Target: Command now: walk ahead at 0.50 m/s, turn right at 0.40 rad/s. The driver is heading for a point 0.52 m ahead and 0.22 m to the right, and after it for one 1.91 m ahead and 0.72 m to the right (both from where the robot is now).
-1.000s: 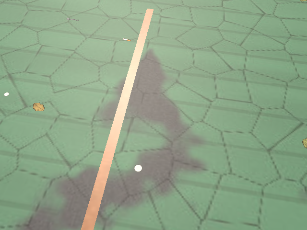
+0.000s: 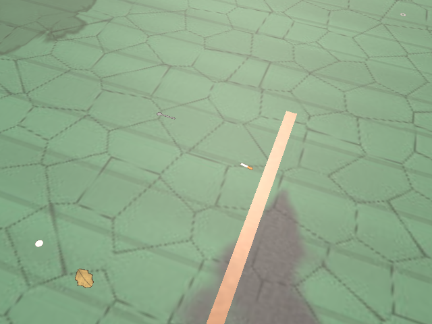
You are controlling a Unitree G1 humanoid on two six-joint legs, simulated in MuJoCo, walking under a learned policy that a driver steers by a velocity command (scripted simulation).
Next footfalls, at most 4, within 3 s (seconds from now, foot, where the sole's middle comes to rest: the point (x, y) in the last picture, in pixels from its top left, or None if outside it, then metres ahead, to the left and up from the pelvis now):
0.36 right None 0.33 -0.17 -0.78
0.82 left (242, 272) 0.65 -0.08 -0.78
1.22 right None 0.46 -0.25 -0.78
1.48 left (236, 283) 0.61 -0.06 -0.78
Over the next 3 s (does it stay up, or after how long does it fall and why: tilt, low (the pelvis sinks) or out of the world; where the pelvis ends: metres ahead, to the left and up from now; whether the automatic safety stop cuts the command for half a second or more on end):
stays up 0.50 -0.11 -0.01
